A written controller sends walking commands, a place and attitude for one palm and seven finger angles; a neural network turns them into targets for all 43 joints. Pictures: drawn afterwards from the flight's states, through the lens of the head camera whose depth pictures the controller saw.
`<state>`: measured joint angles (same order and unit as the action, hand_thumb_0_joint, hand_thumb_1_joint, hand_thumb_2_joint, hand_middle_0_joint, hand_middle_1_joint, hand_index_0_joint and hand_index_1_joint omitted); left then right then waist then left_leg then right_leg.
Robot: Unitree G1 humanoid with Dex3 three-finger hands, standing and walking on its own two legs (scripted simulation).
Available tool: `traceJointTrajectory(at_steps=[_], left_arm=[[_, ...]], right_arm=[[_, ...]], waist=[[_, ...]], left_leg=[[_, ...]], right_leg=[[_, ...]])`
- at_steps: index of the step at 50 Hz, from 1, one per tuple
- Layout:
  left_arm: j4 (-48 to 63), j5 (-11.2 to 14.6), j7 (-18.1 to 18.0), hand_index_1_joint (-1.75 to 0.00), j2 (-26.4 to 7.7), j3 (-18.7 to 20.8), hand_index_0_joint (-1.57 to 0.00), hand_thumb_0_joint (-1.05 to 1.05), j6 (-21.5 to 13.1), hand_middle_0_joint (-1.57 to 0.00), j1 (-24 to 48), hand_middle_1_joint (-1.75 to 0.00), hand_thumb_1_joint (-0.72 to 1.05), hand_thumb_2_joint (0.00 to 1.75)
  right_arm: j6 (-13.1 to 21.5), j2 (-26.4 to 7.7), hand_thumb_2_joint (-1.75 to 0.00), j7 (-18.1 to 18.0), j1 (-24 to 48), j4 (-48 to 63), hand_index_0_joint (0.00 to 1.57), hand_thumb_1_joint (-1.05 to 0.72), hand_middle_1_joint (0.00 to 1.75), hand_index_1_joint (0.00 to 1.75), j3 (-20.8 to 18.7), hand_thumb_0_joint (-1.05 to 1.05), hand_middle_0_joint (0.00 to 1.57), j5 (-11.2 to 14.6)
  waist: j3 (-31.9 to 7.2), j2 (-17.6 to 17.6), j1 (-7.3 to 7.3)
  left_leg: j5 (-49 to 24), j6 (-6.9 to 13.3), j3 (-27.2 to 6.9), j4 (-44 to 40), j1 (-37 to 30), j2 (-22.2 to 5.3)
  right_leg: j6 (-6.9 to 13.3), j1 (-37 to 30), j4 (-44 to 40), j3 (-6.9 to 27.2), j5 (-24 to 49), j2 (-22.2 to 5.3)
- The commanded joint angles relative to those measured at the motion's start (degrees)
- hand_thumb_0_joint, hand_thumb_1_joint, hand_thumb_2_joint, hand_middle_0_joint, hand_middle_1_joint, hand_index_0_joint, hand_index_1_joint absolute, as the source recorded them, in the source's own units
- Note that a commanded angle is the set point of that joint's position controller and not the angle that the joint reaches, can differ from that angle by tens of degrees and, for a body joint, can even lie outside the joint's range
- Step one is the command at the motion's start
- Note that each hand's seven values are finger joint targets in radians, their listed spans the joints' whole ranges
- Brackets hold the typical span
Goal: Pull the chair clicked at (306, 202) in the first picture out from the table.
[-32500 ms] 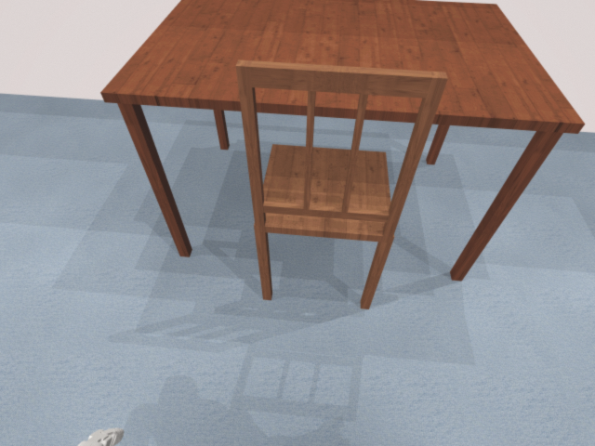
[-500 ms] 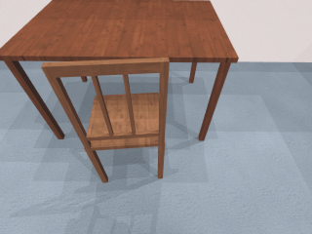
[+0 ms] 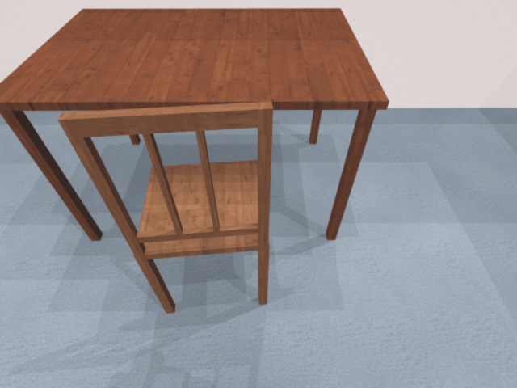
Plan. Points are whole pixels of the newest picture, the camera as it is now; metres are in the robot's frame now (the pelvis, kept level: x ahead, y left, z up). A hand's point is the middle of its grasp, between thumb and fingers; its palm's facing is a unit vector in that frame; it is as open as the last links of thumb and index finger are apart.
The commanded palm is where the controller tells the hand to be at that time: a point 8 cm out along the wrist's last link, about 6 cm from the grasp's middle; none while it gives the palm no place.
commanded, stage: take the last steps up to it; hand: left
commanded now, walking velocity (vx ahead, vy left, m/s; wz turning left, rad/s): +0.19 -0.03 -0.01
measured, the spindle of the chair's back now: (166, 189) +0.55 +0.25 -0.07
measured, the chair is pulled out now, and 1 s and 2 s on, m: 0.17 0.17 0.17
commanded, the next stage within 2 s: come to a stop and stand still in 0.28 s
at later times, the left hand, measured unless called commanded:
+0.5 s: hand out of the picture +0.06 +0.19 -0.19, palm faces +0.05 -0.99 -0.16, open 7.3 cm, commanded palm none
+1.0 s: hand (165, 358) +0.21 +0.19 -0.17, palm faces +0.01 -0.98 -0.22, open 7.3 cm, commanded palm none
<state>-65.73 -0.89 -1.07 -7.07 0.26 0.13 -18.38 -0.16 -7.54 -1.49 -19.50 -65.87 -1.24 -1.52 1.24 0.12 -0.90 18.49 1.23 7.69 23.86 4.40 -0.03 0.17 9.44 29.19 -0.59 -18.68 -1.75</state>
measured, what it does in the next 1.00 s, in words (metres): walks ahead: left foot, then right foot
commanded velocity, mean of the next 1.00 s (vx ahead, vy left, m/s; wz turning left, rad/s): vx -0.03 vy -0.01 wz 0.00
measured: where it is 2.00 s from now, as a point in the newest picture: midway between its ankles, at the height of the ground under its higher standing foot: outside the picture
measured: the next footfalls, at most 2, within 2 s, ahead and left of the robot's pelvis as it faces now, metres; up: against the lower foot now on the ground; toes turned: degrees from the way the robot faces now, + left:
left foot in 0.36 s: +0.16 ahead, +0.12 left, +0.00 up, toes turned +3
right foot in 0.62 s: +0.15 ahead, -0.11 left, +0.00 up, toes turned -1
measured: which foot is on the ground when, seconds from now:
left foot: down 0.00-0.12, up 0.14-0.34, down 0.36-0.74, up 0.76-1.00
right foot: down 0.00-0.36, up 0.38-0.60, down 0.62-1.00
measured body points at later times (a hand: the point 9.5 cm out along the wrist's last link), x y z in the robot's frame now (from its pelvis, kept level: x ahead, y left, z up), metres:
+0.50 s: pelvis +0.09 +0.02 -0.01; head +0.12 +0.03 +0.44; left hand +0.06 +0.24 -0.17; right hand +0.14 -0.21 -0.16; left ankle +0.12 +0.12 -0.74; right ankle +0.03 -0.10 -0.70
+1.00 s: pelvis +0.11 +0.01 +0.00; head +0.17 +0.01 +0.44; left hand +0.21 +0.24 -0.15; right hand +0.15 -0.25 -0.15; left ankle +0.10 +0.13 -0.73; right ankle +0.12 -0.11 -0.74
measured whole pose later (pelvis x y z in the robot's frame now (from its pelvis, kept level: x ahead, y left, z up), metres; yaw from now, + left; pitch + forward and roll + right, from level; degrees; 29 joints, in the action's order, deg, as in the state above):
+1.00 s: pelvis +0.11 +0.01 +0.00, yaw +0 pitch +0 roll +1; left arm -55.7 -0.8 -1.9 -9.9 3.2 1.0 -5.9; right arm -2.4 -12.6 -1.3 -10.2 -57.1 -3.8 -1.0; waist 8.1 -1.1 -1.5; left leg 16.5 -2.0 0.7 30.3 13.2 0.9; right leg 0.2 15.6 30.7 0.1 -14.7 -1.4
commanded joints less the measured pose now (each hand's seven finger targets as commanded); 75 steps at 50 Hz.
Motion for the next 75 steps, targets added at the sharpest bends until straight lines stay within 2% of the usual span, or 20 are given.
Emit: traceJointTrajectory(at_steps=[1, 6, 8, 12, 16, 17, 18, 19, 22, 28, 33, 36, 40, 44, 49, 51, 52, 54, 64, 75], left_arm=[[2.8, -0.4, -0.1, -0.30, -4.2, 1.3, -0.20, 0.00, -1.0, -0.20, -2.2, -0.30, 0.90, 0.90], [-0.9, -0.1, -1.2, -0.30, -9.1, 3.5, -0.20, 0.00, -2.1, -0.20, -15.0, -0.30, 0.90, 0.90], [-1.0, -0.8, -1.9, -0.30, -8.1, 3.8, -0.20, 0.00, -2.5, -0.20, -17.6, -0.30, 0.90, 0.90], [2.6, -1.0, -2.2, -0.30, -8.0, 4.4, -0.20, 0.00, -2.7, -0.20, -9.8, -0.30, 0.90, 0.90], [4.6, -0.3, -0.5, -0.30, -7.3, 4.2, -0.20, 0.00, -2.5, -0.20, -1.7, -0.30, 0.90, 0.90], [5.1, -0.2, -0.2, -0.30, -5.6, 3.9, -0.20, 0.00, -2.4, -0.20, -2.6, -0.30, 0.90, 0.90], [5.9, 0.2, 0.0, -0.30, -3.9, 3.4, -0.20, 0.00, -2.1, -0.20, -4.9, -0.30, 0.90, 0.90], [7.2, -0.2, -0.3, -0.30, -5.3, 3.5, -0.20, 0.00, -1.8, -0.20, -3.3, -0.30, 0.90, 0.90], [5.8, -0.5, -0.2, -0.30, -3.4, 3.1, -0.20, 0.00, -0.8, -0.20, -1.4, -0.30, 0.90, 0.90], [5.6, -0.3, 0.0, -0.30, -6.1, 3.2, -0.20, 0.00, 0.9, -0.20, -4.2, -0.30, 0.90, 0.90], [10.3, -0.6, -0.2, -0.30, -11.6, 4.3, -0.20, 0.00, 1.3, -0.20, 2.4, -0.30, 0.90, 0.90], [10.8, -0.4, -0.8, -0.30, -12.9, 4.5, -0.20, 0.00, 0.2, -0.20, 5.1, -0.30, 0.90, 0.90], [11.2, -0.7, -2.0, -0.30, -13.5, 5.4, -0.20, 0.00, 0.1, -0.20, 5.8, -0.30, 0.90, 0.90], [11.7, -0.6, -2.2, -0.30, -14.4, 6.3, -0.20, 0.00, 0.2, -0.20, 6.8, -0.30, 0.90, 0.90], [12.2, 0.2, -1.8, -0.30, -13.5, 5.6, -0.20, 0.00, 0.4, -0.20, 9.7, -0.30, 0.90, 0.90], [13.0, 0.4, -1.4, -0.30, -9.2, 4.2, -0.20, 0.00, 1.1, -0.20, 9.2, -0.30, 0.90, 0.90], [11.0, 1.0, -2.9, -0.30, -9.9, 2.8, -0.20, 0.00, -0.8, -0.20, 2.2, -0.30, 0.90, 0.90], [13.3, -0.2, -2.1, -0.30, -11.2, 2.6, -0.20, 0.00, 0.0, -0.20, 5.5, -0.30, 0.90, 0.90], [12.1, -0.3, -0.6, -0.30, -10.5, 0.6, -0.20, 0.00, 0.6, -0.20, 3.5, -0.30, 0.90, 0.90], [9.2, -0.1, -0.3, -0.30, -10.7, 0.3, -0.20, 0.00, -0.9, -0.20, 1.0, -0.30, 0.90, 0.90]], right_arm=[[0.8, -6.4, -0.90, -0.6, -5.8, 0.8, 0.20, -0.90, 0.30, 0.30, -1.6, 0.00, 0.20, -0.1], [1.5, -2.9, -0.90, -0.5, -0.6, 4.1, 0.20, -0.90, 0.30, 0.30, -1.3, 0.00, 0.20, 0.5], [1.5, -4.5, -0.90, -0.7, 4.9, 6.4, 0.20, -0.90, 0.30, 0.30, -2.1, 0.00, 0.20, 0.6], [1.3, -2.3, -0.90, 0.2, 7.0, 8.6, 0.20, -0.90, 0.30, 0.30, -2.3, 0.00, 0.20, 0.7], [2.0, -2.7, -0.90, 0.8, -6.0, 4.7, 0.20, -0.90, 0.30, 0.30, -2.1, 0.00, 0.20, 0.3], [2.5, -6.4, -0.90, 0.4, -11.0, 3.0, 0.20, -0.90, 0.30, 0.30, -2.9, 0.00, 0.20, -0.1], [2.8, -11.7, -0.90, 0.0, -13.8, 2.9, 0.20, -0.90, 0.30, 0.30, -4.1, 0.00, 0.20, -0.9], [2.0, -12.4, -0.90, -0.5, -13.1, 4.4, 0.20, -0.90, 0.30, 0.30, -4.1, 0.00, 0.20, -0.6], [2.0, -7.9, -0.90, -1.2, 1.3, 8.5, 0.20, -0.90, 0.30, 0.30, -2.0, 0.00, 0.20, -0.5], [0.7, -11.4, -0.90, -2.1, 3.8, 8.4, 0.20, -0.90, 0.30, 0.30, -2.9, 0.00, 0.20, 0.0], [-0.7, -9.3, -0.90, -1.1, 3.8, 9.4, 0.20, -0.90, 0.30, 0.30, -3.5, 0.00, 0.20, 0.3], [-1.6, -6.8, -0.90, -0.6, 2.0, 8.9, 0.20, -0.90, 0.30, 0.30, -3.5, 0.00, 0.20, 0.2], [-2.1, -7.6, -0.90, -0.8, 5.0, 10.0, 0.20, -0.90, 0.30, 0.30, -3.8, 0.00, 0.20, 0.6], [-2.0, -7.6, -0.90, -0.7, 5.2, 10.3, 0.20, -0.90, 0.30, 0.30, -3.4, 0.00, 0.20, 0.7], [-1.2, -8.7, -0.90, -0.2, 0.3, 9.1, 0.20, -0.90, 0.30, 0.30, -3.3, 0.00, 0.20, 0.3], [-0.9, -13.9, -0.90, -0.3, 3.8, 10.7, 0.20, -0.90, 0.30, 0.30, -3.7, 0.00, 0.20, -0.6], [0.3, -14.7, -0.90, 0.5, 8.2, 15.1, 0.20, -0.90, 0.30, 0.30, -3.8, 0.00, 0.20, 1.4], [0.8, -9.9, -0.90, 0.3, 8.2, 17.7, 0.20, -0.90, 0.30, 0.30, -2.2, 0.00, 0.20, 0.7], [1.0, -10.8, -0.90, 0.7, 3.8, 17.2, 0.20, -0.90, 0.30, 0.30, -0.6, 0.00, 0.20, 0.5], [1.9, -9.3, -0.90, 0.7, 2.2, 12.7, 0.20, -0.90, 0.30, 0.30, 0.4, 0.00, 0.20, 0.8]], waist=[[9.5, 3.1, -0.10], [5.5, -17.5, 4.56], [4.4, -13.8, 6.53], [5.9, -5.3, 2.27], [5.0, -2.9, -5.08], [2.8, 7.2, -6.18], [0.0, 22.0, -5.59], [1.0, 18.3, -5.19], [8.0, 8.3, 0.34], [-3.2, 2.9, 1.61], [0.5, 2.4, 0.12], [-3.2, -10.3, -0.61], [-3.6, -8.9, 1.27], [-4.8, -8.8, 1.32], [-6.3, -4.6, -1.22], [-4.6, 11.6, 0.46], [-14.8, 12.7, 1.71], [-9.7, 14.0, 1.92], [6.2, -0.1, 1.12], [0.1, -2.5, 0.67]], left_leg=[[4.1, 4.8, -11.1, -8.3, 4.7, -10.1], [8.6, 0.5, 0.8, 18.3, 24.2, -0.1], [16.8, 0.4, -4.6, 32.3, 32.4, -1.2], [12.8, 0.3, -7.8, 26.9, 29.1, -4.6], [-8.9, -0.3, -1.8, 6.4, -1.5, -0.1], [-5.1, 1.7, -10.3, 1.5, -6.7, -4.9], [-0.9, 7.2, -29.6, -7.2, -7.7, -19.6], [2.1, 11.1, -36.6, -12.3, -1.6, -22.5], [-6.1, 10.0, -26.3, -12.8, 17.3, -18.1], [-28.8, 6.2, -16.0, -1.2, 6.5, -13.9], [-8.6, 1.6, -11.5, 2.8, 12.6, -6.0], [-4.2, -1.0, -6.4, 15.0, 11.8, -0.3], [13.4, -1.8, -10.1, 28.2, 20.0, 0.6], [10.4, -3.4, -8.5, 18.1, 19.8, 0.3], [-15.5, -2.2, -7.8, -3.3, 2.0, -1.8], [-34.0, 5.9, -21.9, -5.1, 3.0, -16.9], [-45.3, 3.3, -11.7, 7.7, 0.6, -12.9], [-23.3, 2.1, -12.6, 4.7, 7.6, -8.4], [8.4, 2.0, -15.4, -6.5, 17.7, -6.1], [-2.8, 1.3, -11.6, -4.2, 9.3, -4.4]], right_leg=[[2.7, 8.4, -0.1, -1.4, 1.6, -0.1], [10.2, -13.8, -8.0, 16.9, 30.2, -13.1], [15.3, -18.8, -7.2, 20.2, 45.9, -16.4], [14.4, -9.1, -10.5, 16.9, 28.7, -16.5], [6.6, 11.7, -5.0, 4.4, 8.4, -6.4], [4.7, 15.4, 7.3, 2.4, 4.5, -2.1], [1.7, 21.9, 22.7, -3.7, -12.8, 3.3], [2.2, 21.1, 30.6, -0.3, -16.3, 2.4], [0.9, 12.8, 26.7, 2.6, -10.7, -3.2], [-0.6, 4.1, 2.5, -0.9, 3.7, 0.5], [3.7, 7.2, -1.5, 7.0, 17.7, -5.7], [8.0, 2.9, -6.7, 14.1, 30.0, -12.4], [14.0, -5.5, -5.4, 16.5, 50.9, -17.5], [12.3, -12.1, -2.4, 13.6, 57.7, -15.4], [4.5, -2.1, 1.4, 8.5, 36.2, -9.4], [-1.0, 7.0, 8.6, -0.3, 0.9, -0.3], [1.5, 2.3, 12.4, 1.8, 0.9, -2.1], [2.1, 4.7, 5.7, 1.7, 1.9, -2.2], [1.5, 8.7, -0.8, 3.8, -2.0, -1.3], [1.5, 7.4, -5.6, 6.2, 2.2, -3.9]])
